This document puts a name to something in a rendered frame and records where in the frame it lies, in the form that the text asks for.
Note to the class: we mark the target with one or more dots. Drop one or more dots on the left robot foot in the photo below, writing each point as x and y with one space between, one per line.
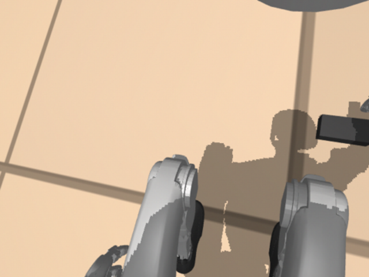
186 265

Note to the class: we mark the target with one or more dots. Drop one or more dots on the right robot foot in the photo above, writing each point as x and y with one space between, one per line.
273 250

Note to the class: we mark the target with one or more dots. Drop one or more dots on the small box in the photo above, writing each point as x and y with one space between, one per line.
343 130

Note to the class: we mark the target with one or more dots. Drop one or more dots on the left robot hand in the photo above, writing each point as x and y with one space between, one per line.
102 267

